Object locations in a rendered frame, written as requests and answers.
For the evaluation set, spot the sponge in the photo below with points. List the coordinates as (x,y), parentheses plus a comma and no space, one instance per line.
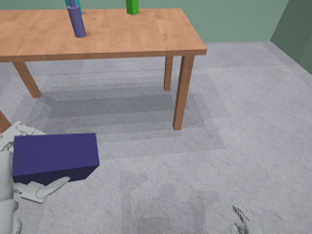
(46,158)

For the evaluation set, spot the robot right hand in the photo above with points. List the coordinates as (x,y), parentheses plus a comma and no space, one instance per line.
(250,226)

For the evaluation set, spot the table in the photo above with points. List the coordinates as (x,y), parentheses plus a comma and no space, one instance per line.
(45,35)

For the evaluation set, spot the robot left forearm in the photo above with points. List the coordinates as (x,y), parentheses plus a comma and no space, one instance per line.
(10,223)

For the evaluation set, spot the robot left hand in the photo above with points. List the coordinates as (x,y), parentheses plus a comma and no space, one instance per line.
(33,191)

